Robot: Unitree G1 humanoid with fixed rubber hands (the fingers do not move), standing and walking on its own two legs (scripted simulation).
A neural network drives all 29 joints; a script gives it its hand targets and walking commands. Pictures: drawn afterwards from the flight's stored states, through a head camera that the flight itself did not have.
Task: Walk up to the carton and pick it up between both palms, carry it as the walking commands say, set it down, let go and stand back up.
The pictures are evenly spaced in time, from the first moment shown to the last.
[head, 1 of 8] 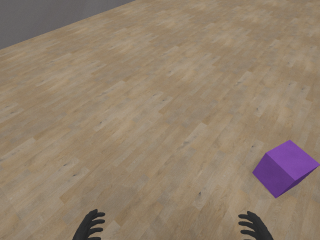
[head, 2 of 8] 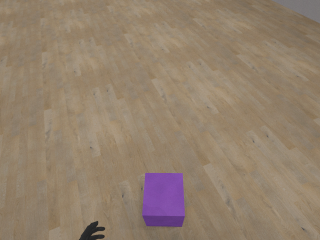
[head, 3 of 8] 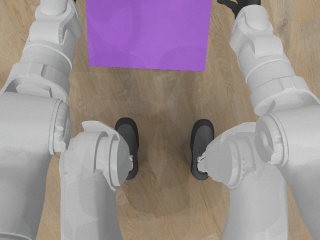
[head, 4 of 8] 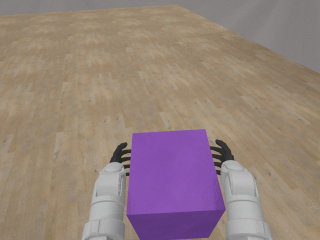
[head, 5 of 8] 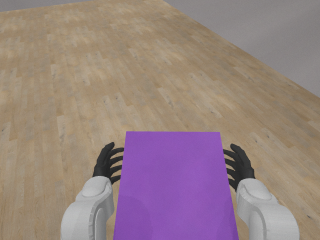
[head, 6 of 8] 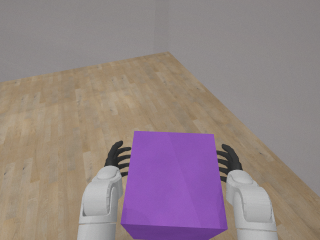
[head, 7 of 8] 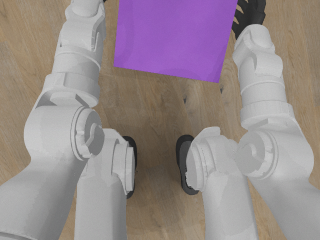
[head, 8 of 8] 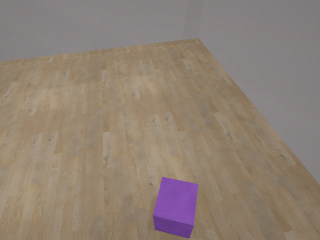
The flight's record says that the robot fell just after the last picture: no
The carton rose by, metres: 0.68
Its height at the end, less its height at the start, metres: +0.00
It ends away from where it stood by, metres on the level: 4.71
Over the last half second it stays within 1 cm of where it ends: yes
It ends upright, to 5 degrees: yes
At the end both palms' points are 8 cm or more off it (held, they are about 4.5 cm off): yes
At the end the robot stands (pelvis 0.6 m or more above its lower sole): yes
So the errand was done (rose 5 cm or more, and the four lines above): yes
